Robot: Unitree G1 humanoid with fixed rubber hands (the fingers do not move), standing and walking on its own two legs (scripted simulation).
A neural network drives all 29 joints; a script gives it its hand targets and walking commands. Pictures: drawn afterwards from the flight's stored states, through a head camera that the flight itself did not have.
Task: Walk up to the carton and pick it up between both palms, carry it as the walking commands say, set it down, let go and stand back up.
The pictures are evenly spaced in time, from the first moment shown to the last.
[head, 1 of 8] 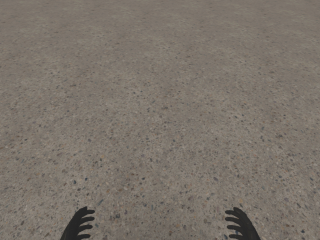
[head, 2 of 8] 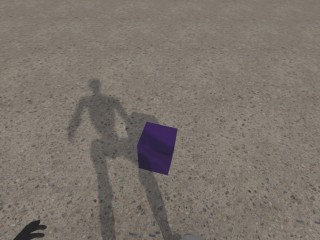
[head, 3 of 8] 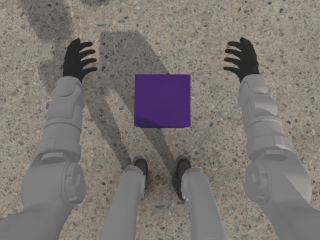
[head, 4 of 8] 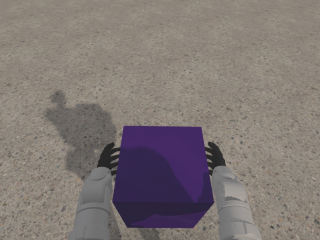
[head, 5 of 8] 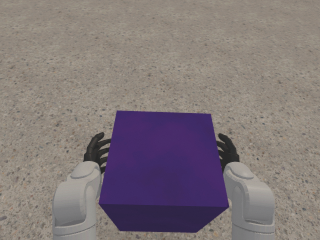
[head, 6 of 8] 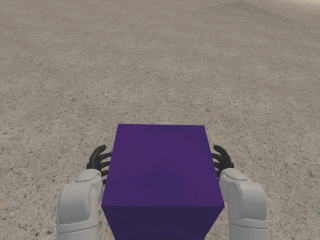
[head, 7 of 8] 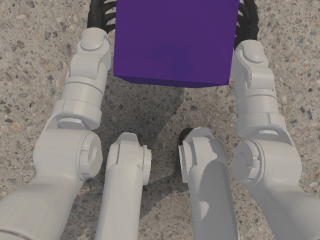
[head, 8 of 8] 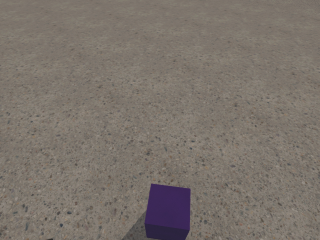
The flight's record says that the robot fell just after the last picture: no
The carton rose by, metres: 0.66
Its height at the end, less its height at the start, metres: +0.00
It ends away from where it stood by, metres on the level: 0.92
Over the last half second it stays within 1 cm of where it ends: yes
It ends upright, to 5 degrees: yes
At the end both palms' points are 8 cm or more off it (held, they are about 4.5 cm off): yes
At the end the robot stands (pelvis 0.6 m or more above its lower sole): yes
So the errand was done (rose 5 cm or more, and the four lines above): yes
